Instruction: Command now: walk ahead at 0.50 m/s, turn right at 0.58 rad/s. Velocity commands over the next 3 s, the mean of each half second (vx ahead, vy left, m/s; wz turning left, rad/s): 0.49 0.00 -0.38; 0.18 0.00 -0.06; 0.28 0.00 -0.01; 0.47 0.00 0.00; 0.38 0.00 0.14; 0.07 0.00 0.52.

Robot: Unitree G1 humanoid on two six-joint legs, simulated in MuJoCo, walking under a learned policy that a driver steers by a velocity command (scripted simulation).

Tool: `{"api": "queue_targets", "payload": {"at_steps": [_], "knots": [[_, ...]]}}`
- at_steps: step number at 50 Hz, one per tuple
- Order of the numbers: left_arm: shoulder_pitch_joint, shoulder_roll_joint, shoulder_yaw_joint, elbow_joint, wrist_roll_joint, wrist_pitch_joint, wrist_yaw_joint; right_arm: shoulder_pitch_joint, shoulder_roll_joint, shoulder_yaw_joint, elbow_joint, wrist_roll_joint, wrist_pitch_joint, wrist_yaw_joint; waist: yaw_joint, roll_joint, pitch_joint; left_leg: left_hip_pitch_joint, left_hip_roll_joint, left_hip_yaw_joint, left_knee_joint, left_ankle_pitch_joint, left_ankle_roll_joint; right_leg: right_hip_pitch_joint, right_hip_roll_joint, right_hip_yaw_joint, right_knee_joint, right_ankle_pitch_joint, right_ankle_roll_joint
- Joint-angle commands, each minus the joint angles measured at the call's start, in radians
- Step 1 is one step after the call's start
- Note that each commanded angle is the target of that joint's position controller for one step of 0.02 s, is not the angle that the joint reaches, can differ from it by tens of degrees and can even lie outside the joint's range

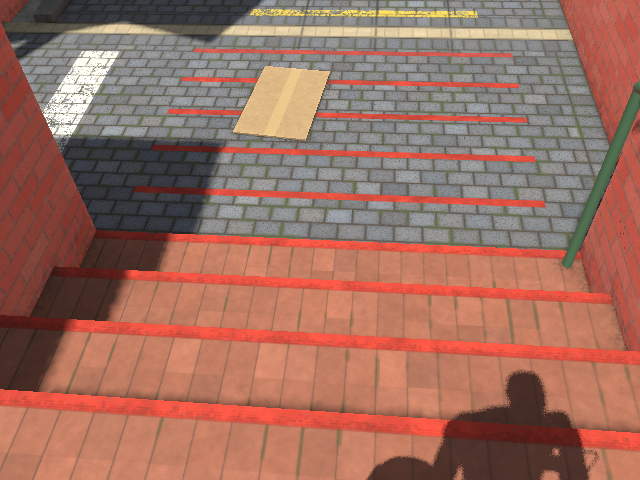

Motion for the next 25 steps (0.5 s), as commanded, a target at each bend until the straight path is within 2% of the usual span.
{"api": "queue_targets", "payload": {"at_steps": [1, 2, 3, 4, 6, 7, 8, 9, 10, 11, 12, 13, 14, 15, 16, 17, 18, 19, 20, 21, 22, 23, 24, 25], "knots": [[0.162, 0.174, 0.046, 0.001, -0.005, -0.025, 0.022, -0.168, -0.128, -0.038, -0.097, 0.004, -0.022, -0.002, 0.04, -0.076, 0.045, -0.275, -0.02, -0.033, -0.115, 0.095, -0.003, 0.211, -0.263, 0.344, -0.067, 0.397, -0.145], [0.122, 0.167, 0.044, 0.004, -0.005, -0.03, 0.028, -0.197, -0.111, -0.028, -0.109, 0.002, -0.024, 0.006, 0.028, -0.085, 0.081, -0.201, -0.038, -0.008, -0.24, 0.199, -0.017, 0.084, -0.223, 0.31, -0.065, 0.271, -0.136], [0.102, 0.157, 0.041, 0.001, 0.003, -0.036, 0.029, -0.206, -0.097, -0.026, -0.107, -0.001, -0.027, 0.013, 0.031, -0.099, 0.084, -0.14, -0.051, 0.004, -0.275, 0.286, -0.018, 0.02, -0.209, 0.316, -0.042, 0.225, -0.135], [0.08, 0.131, 0.031, -0.004, 0.003, -0.03, 0.028, -0.181, -0.074, -0.023, -0.099, -0.005, -0.025, 0.019, 0.023, -0.086, 0.055, -0.064, -0.061, 0.005, -0.288, 0.365, -0.013, -0.032, -0.19, 0.309, 0.015, 0.209, -0.132], [0.046, 0.121, 0.023, -0.019, -0.002, -0.025, 0.027, -0.141, -0.056, -0.017, -0.09, -0.006, -0.029, 0.035, 0.007, -0.087, 0.023, 0.066, -0.086, 0.009, -0.304, 0.47, 0.007, -0.143, -0.158, 0.306, 0.089, 0.168, -0.121], [0.032, 0.115, 0.02, -0.021, -0.004, -0.021, 0.026, -0.128, -0.049, -0.014, -0.092, -0.004, -0.036, 0.038, 0.008, -0.095, 0.03, 0.113, -0.096, 0.008, -0.335, 0.495, 0.015, -0.17, -0.144, 0.3, 0.143, 0.169, -0.111], [0.036, 0.116, 0.018, -0.024, 0.005, -0.02, 0.03, -0.128, -0.039, -0.008, -0.101, -0.004, -0.039, 0.044, 0.021, -0.093, 0.033, 0.149, -0.109, 0.014, -0.389, 0.506, 0.021, -0.181, -0.127, 0.289, 0.171, 0.157, -0.095], [0.026, 0.112, 0.016, -0.016, 0.01, -0.012, 0.04, -0.133, -0.023, -0.003, -0.102, 0.01, -0.044, 0.041, 0.021, -0.114, 0.052, 0.192, -0.097, 0.005, -0.443, 0.529, 0.023, -0.189, -0.129, 0.285, 0.212, 0.134, -0.076], [0.042, 0.098, 0.015, -0.007, 0.013, -0.005, 0.045, -0.128, -0.018, 0.002, -0.1, 0.018, -0.049, 0.033, 0.039, -0.106, 0.054, 0.276, -0.096, 0.014, -0.505, 0.536, 0.017, -0.208, -0.11, 0.253, 0.245, 0.134, -0.052], [0.061, 0.091, 0.013, 0.001, 0.021, 0.002, 0.051, -0.091, -0.009, 0.006, -0.093, 0.021, -0.058, 0.022, 0.043, -0.118, 0.057, 0.318, -0.07, -0.016, -0.601, 0.554, 0.013, -0.161, -0.102, 0.267, 0.309, 0.122, -0.046], [0.053, 0.097, 0.014, 0.008, 0.032, 0.008, 0.058, -0.011, -0.02, 0.0, -0.068, 0.027, -0.066, 0.006, 0.015, -0.098, 0.043, 0.365, -0.039, -0.038, -0.685, 0.584, 0.013, -0.101, -0.085, 0.269, 0.427, 0.125, -0.047], [0.038, 0.106, 0.014, 0.022, 0.036, 0.011, 0.06, 0.118, -0.035, -0.011, -0.031, 0.039, -0.07, -0.01, -0.052, -0.071, 0.024, 0.438, -0.019, -0.029, -0.787, 0.637, 0.011, -0.054, -0.06, 0.241, 0.599, 0.164, -0.047], [0.026, 0.126, 0.017, 0.036, 0.027, 0.014, 0.058, 0.294, -0.06, -0.027, 0.027, 0.031, -0.07, -0.025, -0.137, -0.012, -0.006, 0.594, -0.012, 0.034, -0.887, 0.698, 0.013, -0.082, -0.04, 0.167, 0.84, 0.219, -0.04], [0.038, 0.097, 0.022, 0.045, 0.021, 0.018, 0.049, 0.43, -0.118, -0.051, 0.082, 0.007, -0.068, -0.024, -0.17, 0.091, -0.037, 0.827, 0.056, -0.052, -0.808, 0.649, 0.068, -0.305, 0.023, 0.087, 1.23, -0.118, -0.012], [0.169, 0.025, 0.016, 0.042, -0.029, 0.008, 0.035, 0.524, -0.141, -0.032, 0.088, -0.014, -0.076, -0.001, -0.102, 0.192, -0.182, 1.148, 0.18, -0.103, -0.289, 1.114, 0.076, -0.6, 0.089, 0.062, 1.588, -0.593, 0.034], [0.274, 0.055, 0.011, 0.036, -0.047, 0.001, 0.047, 0.504, -0.137, -0.03, 0.079, 0.016, -0.081, 0.021, -0.044, 0.233, -0.257, 1.21, 0.286, -0.284, -0.243, 1.141, 0.143, -0.768, 0.015, 0.076, 1.614, -0.475, 0.046], [0.183, 0.095, 0.01, 0.045, -0.009, 0.006, 0.048, 0.453, -0.097, -0.027, 0.045, 0.037, -0.083, 0.026, -0.075, 0.137, -0.202, 1.058, 0.285, -0.305, -0.393, 0.689, 0.195, -0.831, -0.041, 0.037, 1.52, -0.346, 0.049], [0.06, 0.116, 0.011, 0.016, 0.026, 0.015, 0.044, 0.363, -0.163, -0.046, 0.034, 0.035, -0.091, 0.009, -0.09, 0.214, -0.145, 0.886, 0.366, -0.484, -0.559, 0.115, 0.342, -0.902, -0.053, 0.007, 1.547, -0.225, 0.057], [-0.062, 0.157, 0.02, 0.008, 0.069, 0.029, 0.032, 0.329, -0.09, -0.023, 0.041, 0.044, -0.091, 0.002, -0.091, 0.056, -0.045, 0.66, 0.322, -0.526, -0.682, -0.133, 0.341, -0.858, -0.091, 0.014, 1.467, -0.181, 0.049], [-0.177, 0.138, 0.023, -0.026, 0.063, 0.031, 0.027, 0.303, -0.08, -0.004, 0.056, 0.026, -0.118, 0.0, -0.072, 0.072, 0.077, 0.454, 0.311, -0.498, -0.678, -0.062, 0.319, -0.818, -0.117, 0.111, 1.189, -0.009, 0.043], [-0.183, 0.108, 0.017, 0.0, 0.054, 0.036, 0.023, 0.321, -0.061, 0.005, 0.097, 0.012, -0.128, 0.004, -0.044, 0.061, 0.139, 0.324, 0.256, -0.432, -0.66, 0.028, 0.276, -0.755, -0.128, 0.124, 1.071, 0.033, 0.044], [-0.203, 0.076, 0.011, 0.002, 0.041, 0.038, 0.004, 0.312, -0.065, 0.009, 0.109, 0.026, -0.138, -0.004, -0.002, 0.038, 0.188, 0.185, 0.158, -0.296, -0.704, 0.006, 0.232, -0.647, -0.135, 0.113, 0.796, 0.159, 0.082], [-0.195, 0.053, 0.01, 0.028, 0.05, 0.041, -0.005, 0.313, -0.075, 0.007, 0.122, 0.024, -0.138, -0.005, -0.001, 0.074, 0.154, 0.186, 0.118, -0.256, -0.715, 0.095, 0.234, -0.569, -0.133, 0.046, 0.697, 0.217, 0.098], [-0.173, 0.039, 0.01, 0.051, 0.058, 0.047, -0.013, 0.34, -0.083, 0.015, 0.134, 0.031, -0.128, -0.01, 0.0, 0.104, 0.116, 0.23, 0.124, -0.241, -0.686, 0.308, 0.258, -0.544, -0.138, 0.016, 0.65, 0.233, 0.106]]}}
